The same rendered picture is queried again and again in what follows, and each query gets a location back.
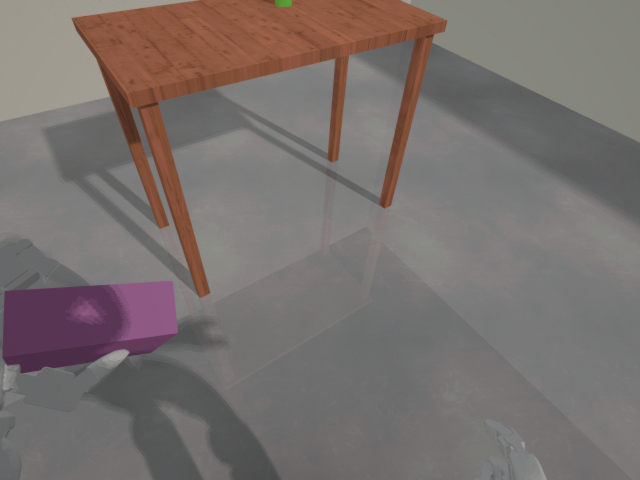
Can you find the left robot forearm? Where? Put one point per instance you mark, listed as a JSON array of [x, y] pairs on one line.
[[10, 459]]

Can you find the sponge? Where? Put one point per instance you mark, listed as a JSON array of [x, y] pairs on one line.
[[58, 327]]

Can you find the table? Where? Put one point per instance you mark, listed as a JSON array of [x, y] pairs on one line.
[[152, 54]]

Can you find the right robot hand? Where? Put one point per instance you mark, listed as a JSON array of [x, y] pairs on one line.
[[521, 465]]

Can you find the left robot hand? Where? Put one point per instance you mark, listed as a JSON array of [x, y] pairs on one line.
[[23, 267]]

